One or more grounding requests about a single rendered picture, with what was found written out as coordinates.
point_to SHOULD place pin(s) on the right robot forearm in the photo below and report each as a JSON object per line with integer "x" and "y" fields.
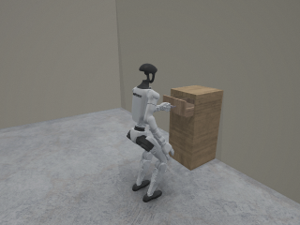
{"x": 155, "y": 131}

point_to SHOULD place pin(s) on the right robot thigh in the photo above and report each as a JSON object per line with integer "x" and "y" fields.
{"x": 150, "y": 144}

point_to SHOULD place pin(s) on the drawer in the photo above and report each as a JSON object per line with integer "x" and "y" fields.
{"x": 184, "y": 106}

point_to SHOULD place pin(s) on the left robot forearm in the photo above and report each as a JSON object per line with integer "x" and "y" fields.
{"x": 158, "y": 108}

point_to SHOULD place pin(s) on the humanoid robot head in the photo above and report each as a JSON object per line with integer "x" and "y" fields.
{"x": 147, "y": 69}

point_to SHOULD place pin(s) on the robot left hand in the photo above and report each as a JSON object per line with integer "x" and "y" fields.
{"x": 165, "y": 106}

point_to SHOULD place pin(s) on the right robot upper arm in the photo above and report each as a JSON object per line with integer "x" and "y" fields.
{"x": 153, "y": 98}

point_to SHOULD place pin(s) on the cabinet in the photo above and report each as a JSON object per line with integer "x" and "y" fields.
{"x": 194, "y": 139}

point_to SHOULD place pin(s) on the robot right hand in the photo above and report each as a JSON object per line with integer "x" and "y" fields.
{"x": 166, "y": 148}

